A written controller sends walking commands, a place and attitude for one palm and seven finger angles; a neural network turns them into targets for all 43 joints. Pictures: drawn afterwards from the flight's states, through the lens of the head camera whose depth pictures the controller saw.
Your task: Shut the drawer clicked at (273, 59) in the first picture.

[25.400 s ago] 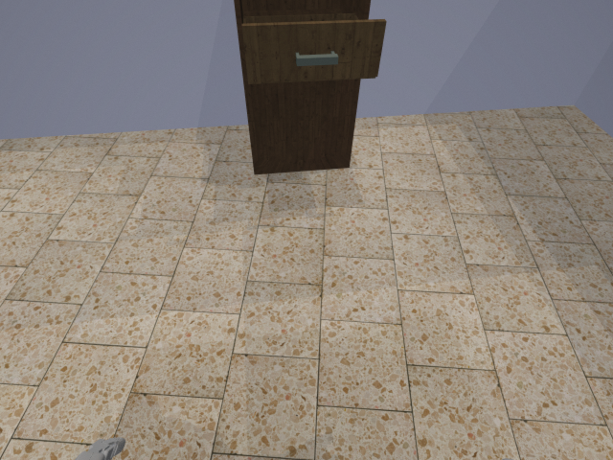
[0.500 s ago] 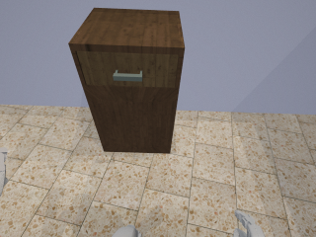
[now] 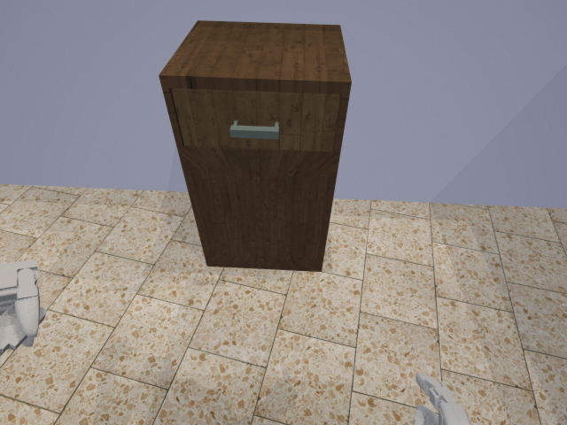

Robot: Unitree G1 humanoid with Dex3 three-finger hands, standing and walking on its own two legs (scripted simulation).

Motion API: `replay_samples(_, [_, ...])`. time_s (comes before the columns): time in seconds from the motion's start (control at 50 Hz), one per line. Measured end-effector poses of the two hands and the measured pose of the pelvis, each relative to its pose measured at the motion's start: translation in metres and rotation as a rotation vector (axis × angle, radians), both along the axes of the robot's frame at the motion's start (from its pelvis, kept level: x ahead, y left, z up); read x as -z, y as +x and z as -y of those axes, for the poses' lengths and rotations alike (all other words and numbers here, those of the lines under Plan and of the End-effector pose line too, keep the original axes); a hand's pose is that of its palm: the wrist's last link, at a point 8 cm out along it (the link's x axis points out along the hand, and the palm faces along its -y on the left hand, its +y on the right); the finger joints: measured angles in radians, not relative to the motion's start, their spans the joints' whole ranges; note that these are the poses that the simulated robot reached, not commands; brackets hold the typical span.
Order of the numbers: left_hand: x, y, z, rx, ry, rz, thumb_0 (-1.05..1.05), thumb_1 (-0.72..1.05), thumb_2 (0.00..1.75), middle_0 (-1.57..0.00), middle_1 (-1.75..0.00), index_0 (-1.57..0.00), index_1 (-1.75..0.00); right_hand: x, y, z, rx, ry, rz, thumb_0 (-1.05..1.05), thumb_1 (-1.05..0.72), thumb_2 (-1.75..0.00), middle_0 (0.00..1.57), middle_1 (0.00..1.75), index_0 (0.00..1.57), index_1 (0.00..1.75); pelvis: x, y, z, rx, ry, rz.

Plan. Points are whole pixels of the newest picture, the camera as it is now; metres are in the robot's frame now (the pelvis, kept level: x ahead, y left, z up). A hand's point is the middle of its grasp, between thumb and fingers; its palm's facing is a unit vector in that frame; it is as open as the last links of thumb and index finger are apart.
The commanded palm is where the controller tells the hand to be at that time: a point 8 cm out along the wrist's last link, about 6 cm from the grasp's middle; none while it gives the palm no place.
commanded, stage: stop stepping back and stand still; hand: left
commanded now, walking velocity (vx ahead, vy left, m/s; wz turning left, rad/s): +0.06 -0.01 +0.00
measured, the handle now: (255, 128) +0.87 +0.14 -0.04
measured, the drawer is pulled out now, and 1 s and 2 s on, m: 0.00 0.00 0.00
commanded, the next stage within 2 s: let the arm hang, fingers relaxed in 0.30 s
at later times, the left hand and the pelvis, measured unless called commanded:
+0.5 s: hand (82, 350) +0.20 +0.28 +0.03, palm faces +0.20 -0.84 -0.50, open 3.2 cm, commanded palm none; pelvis +0.00 +0.02 -0.01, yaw +2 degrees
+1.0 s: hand out of the picture -0.05 +0.23 -0.17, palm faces +0.04 -0.97 -0.25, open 5.5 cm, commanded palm none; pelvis -0.01 +0.04 +0.01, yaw +1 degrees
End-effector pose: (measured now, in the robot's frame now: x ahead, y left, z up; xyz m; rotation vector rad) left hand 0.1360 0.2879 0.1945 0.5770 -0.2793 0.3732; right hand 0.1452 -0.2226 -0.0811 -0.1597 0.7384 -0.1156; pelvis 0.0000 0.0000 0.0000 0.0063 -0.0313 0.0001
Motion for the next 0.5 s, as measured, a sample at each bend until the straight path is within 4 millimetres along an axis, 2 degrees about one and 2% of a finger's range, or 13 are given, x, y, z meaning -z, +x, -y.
replay_samples(0.08, [0.034, -0.005, -0.014, -0.038, -0.119, -0.057, 0.01, 0.89, 0.89, -1.41, -1.6, -1.41, -1.6, -0.001, -0.015, -0.002, -0.006, -0.074, -0.051, 0.01, -0.91, -0.9, 0.21, 0.3, 0.2, 0.3, 0.002, -0.003, -0.01, -0.011, -0.008, 0.007])
replay_samples(0.14, [0.041, -0.002, -0.015, 0.002, -0.144, -0.012, 0.02, 0.89, 0.89, -1.41, -1.6, -1.41, -1.6, 0.001, -0.018, -0.004, -0.011, -0.139, -0.042, 0.01, -0.91, -0.9, 0.21, 0.3, 0.2, 0.3, 0.013, -0.008, -0.019, -0.017, -0.024, 0.025])
replay_samples(0.18, [0.029, 0.002, -0.013, 0.038, -0.113, 0.04, 0.02, 0.89, 0.89, -1.41, -1.6, -1.41, -1.6, -0.002, -0.02, -0.009, -0.011, -0.138, -0.036, 0.01, -0.91, -0.9, 0.21, 0.3, 0.2, 0.3, 0.012, -0.011, -0.02, -0.012, -0.006, 0.038])
replay_samples(0.28, [-0.016, 0.005, -0.01, 0.088, 0.021, 0.129, 0.02, 0.89, 0.89, -1.41, -1.6, -1.41, -1.6, -0.011, -0.017, -0.025, -0.014, -0.065, 0.013, 0.01, -0.91, -0.9, 0.2, 0.3, 0.2, 0.3, 0.002, -0.009, -0.02, -0.014, -0.013, 0.02])
replay_samples(0.32, [-0.021, 0.005, -0.012, 0.075, 0.061, 0.11, 0.02, 0.89, 0.89, -1.41, -1.6, -1.41, -1.6, -0.009, -0.014, -0.03, -0.012, -0.034, 0.022, 0.01, -0.91, -0.9, 0.21, 0.3, 0.2, 0.3, 0.0, -0.007, -0.02, -0.007, -0.018, 0.005])
replay_samples(0.36, [-0.016, 0.007, -0.014, 0.05, 0.082, 0.059, 0.01, 0.89, 0.89, -1.41, -1.6, -1.41, -1.6, -0.004, -0.009, -0.031, -0.012, -0.008, 0.025, 0.01, -0.91, -0.9, 0.21, 0.3, 0.2, 0.3, 0.003, -0.005, -0.017, 0.001, -0.006, -0.011])
replay_samples(0.4, [-0.003, 0.01, -0.016, 0.025, 0.052, -0.011, 0.01, 0.9, 0.89, -1.41, -1.6, -1.41, -1.6, 0.003, -0.005, -0.029, -0.014, 0.001, 0.005, 0.01, -0.91, -0.9, 0.21, 0.3, 0.2, 0.3, 0.003, -0.006, -0.017, 0.006, -0.02, -0.014])
replay_samples(0.42, [0.012, 0.015, -0.018, 0.025, 0.036, -0.069, 0.01, 0.9, 0.9, -1.41, -1.6, -1.41, -1.6, 0.008, -0.003, -0.027, -0.028, 0.008, -0.005, 0.01, -0.91, -0.9, 0.21, 0.3, 0.2, 0.3, 0.003, -0.006, -0.018, -0.001, -0.025, -0.024])
replay_samples(0.46, [0.065, 0.029, -0.027, -0.002, -0.044, -0.279, 0.0, 0.9, 0.9, -1.4, -1.6, -1.4, -1.59, 0.022, -0.002, -0.02, -0.052, 0.02, -0.06, 0.01, -0.91, -0.9, 0.21, 0.3, 0.2, 0.3, 0.006, -0.005, -0.021, -0.016, -0.026, -0.044])
replay_samples(0.5, [0.133, 0.034, -0.032, -0.058, -0.173, -0.522, 0.0, 0.9, 0.9, -1.38, -1.58, -1.38, -1.57, 0.036, -0.004, -0.011, -0.047, 0.012, -0.12, 0.01, -0.91, -0.9, 0.21, 0.3, 0.2, 0.3, 0.01, -0.005, -0.024, -0.029, -0.025, -0.051])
